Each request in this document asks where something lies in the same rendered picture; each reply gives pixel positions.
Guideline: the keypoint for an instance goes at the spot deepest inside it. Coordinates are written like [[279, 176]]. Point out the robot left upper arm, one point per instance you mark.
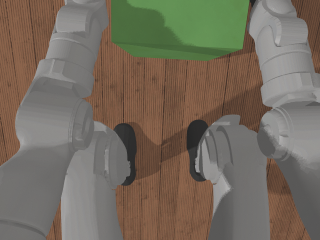
[[51, 128]]

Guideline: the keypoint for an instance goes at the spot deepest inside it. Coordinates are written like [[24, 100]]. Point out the carton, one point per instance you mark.
[[199, 30]]

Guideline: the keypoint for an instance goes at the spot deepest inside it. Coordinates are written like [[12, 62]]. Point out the left robot forearm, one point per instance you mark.
[[73, 50]]

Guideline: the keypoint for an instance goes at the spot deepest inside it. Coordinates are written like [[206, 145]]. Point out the robot right upper arm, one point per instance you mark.
[[291, 136]]

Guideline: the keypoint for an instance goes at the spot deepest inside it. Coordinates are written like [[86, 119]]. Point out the right robot forearm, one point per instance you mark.
[[284, 55]]

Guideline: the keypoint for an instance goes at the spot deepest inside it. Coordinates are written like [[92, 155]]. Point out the robot right thigh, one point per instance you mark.
[[240, 197]]

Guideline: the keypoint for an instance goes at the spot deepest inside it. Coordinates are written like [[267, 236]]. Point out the robot right shin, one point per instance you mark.
[[232, 119]]

